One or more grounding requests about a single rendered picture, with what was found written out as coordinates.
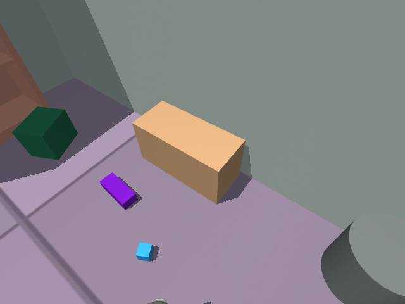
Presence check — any bookshelf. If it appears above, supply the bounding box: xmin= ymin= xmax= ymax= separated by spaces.
xmin=0 ymin=24 xmax=50 ymax=145

